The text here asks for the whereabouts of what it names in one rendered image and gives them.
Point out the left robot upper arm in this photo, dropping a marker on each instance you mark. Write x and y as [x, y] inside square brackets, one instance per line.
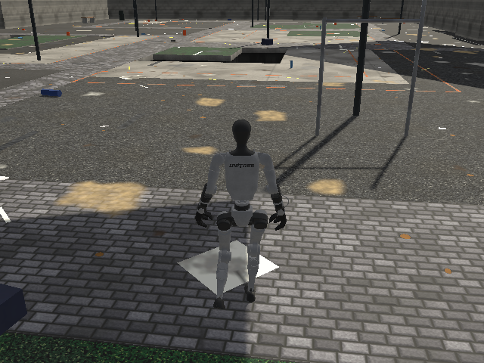
[217, 160]

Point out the robot left shin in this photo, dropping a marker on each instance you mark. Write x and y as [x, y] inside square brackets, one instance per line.
[221, 276]

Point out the right robot upper arm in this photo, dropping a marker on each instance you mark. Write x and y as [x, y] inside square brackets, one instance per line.
[269, 171]

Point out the left robot hand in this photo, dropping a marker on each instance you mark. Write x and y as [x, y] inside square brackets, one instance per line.
[205, 216]

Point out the left robot forearm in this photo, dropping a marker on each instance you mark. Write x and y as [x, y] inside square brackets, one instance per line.
[204, 201]

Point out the robot left foot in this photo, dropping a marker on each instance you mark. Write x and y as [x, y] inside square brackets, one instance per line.
[219, 303]

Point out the right robot hand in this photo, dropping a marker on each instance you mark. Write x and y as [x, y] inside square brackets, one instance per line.
[278, 218]

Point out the right robot forearm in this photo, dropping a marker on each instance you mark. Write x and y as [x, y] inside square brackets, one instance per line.
[278, 202]

